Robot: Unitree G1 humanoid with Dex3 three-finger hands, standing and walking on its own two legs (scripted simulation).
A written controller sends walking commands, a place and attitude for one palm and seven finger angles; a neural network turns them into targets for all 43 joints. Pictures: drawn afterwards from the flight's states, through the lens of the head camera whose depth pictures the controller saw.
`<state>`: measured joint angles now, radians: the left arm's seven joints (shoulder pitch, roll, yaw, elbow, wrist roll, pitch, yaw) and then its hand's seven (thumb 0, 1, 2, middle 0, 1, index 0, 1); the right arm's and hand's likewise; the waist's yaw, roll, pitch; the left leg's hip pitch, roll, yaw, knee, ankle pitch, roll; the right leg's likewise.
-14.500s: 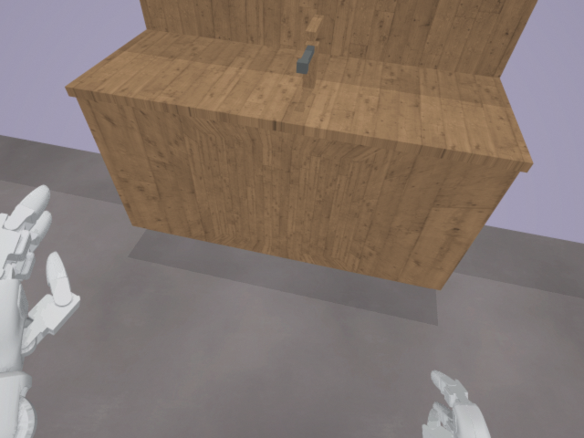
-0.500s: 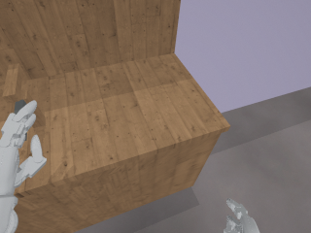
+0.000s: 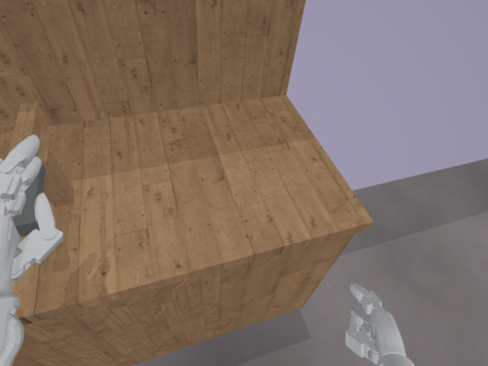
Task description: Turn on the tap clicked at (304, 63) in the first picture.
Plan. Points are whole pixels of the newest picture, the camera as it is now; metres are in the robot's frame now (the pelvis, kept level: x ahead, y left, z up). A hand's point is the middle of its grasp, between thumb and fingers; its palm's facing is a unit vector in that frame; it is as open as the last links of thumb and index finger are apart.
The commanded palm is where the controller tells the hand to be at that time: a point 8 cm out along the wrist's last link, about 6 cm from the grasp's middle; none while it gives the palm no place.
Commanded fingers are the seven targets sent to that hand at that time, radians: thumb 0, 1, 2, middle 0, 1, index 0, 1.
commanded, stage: come to a stop and stand still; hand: left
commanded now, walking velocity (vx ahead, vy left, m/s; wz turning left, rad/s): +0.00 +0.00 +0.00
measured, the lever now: (28, 223) +0.28 +0.36 +0.07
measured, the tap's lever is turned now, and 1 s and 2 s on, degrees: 0 0 0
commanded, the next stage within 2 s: look again from close up in 0.02 s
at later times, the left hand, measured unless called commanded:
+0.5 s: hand (59, 244) +0.21 +0.24 +0.16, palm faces +0.37 -0.85 -0.37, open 7.4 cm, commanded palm +0.15 +0.27 +0.18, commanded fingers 0.00 0.90 0.90 -0.20 -0.30 -0.20 -0.30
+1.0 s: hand (12, 293) +0.15 +0.26 +0.17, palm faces +0.38 -0.81 -0.45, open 7.4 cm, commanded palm +0.09 +0.29 +0.18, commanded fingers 0.00 0.90 0.90 -0.20 -0.30 -0.20 -0.30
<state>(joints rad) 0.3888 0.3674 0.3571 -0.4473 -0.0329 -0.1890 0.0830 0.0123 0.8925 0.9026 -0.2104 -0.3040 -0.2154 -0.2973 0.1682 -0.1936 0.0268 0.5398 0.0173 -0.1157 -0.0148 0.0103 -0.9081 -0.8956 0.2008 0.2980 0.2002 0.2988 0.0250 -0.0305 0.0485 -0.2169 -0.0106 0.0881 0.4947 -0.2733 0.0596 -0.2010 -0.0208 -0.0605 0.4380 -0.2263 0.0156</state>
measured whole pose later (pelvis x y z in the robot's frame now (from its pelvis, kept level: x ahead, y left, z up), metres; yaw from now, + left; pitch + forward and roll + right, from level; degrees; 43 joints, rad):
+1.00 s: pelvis -0.06 +0.01 -0.01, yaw +1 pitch +0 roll -1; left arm 0.45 0.41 0.40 -0.54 -0.04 -0.29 0.10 0.01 0.89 0.90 -0.21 -0.30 -0.22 -0.30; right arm 0.19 -0.22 0.01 0.53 0.00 -0.12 -0.05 0.01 -0.91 -0.90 0.20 0.30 0.20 0.30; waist 0.04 -0.02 0.10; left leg -0.37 -0.04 0.09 0.57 -0.22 0.09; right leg -0.39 -0.05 -0.05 0.63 -0.28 -0.02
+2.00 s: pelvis -0.06 +0.02 +0.00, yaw -1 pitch -1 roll -1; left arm 0.34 0.33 0.33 -0.39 -0.01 -0.24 0.10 0.01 0.89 0.90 -0.21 -0.30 -0.21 -0.30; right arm 0.20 -0.17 0.05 0.58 0.01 -0.15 -0.01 0.01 -0.91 -0.90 0.20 0.30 0.20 0.30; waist 0.04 -0.03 0.03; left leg -0.22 -0.03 0.02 0.47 -0.23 0.06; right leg -0.19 0.00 0.01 0.40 -0.19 0.03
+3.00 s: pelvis -0.07 +0.02 +0.00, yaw +0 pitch -2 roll -1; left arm 0.36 0.34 0.33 -0.40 -0.01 -0.26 0.09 0.01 0.89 0.90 -0.21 -0.30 -0.21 -0.30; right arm 0.22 -0.19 0.03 0.58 0.01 -0.16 -0.02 0.01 -0.91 -0.90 0.20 0.30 0.20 0.30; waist 0.02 -0.03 0.03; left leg -0.22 -0.03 0.01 0.46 -0.22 0.05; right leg -0.19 0.00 0.00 0.39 -0.18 0.02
